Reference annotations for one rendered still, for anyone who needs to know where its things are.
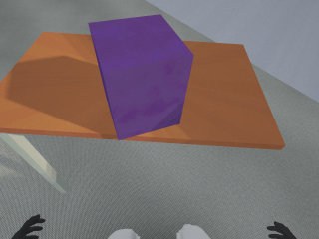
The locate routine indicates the robot left hand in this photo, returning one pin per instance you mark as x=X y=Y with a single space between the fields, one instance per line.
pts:
x=26 y=228

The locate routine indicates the robot right hand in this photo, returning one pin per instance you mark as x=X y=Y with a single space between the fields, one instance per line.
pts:
x=280 y=228

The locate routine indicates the left robot thigh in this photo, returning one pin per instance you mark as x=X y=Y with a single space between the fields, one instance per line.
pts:
x=124 y=234

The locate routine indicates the robot thigh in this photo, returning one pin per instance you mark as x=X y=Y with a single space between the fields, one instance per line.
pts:
x=191 y=232
x=124 y=234

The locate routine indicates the table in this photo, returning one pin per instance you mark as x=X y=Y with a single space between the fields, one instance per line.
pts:
x=56 y=89

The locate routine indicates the carton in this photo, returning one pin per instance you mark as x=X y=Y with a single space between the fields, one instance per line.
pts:
x=145 y=68

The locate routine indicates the right robot thigh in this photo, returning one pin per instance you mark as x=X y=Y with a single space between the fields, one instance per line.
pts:
x=191 y=232

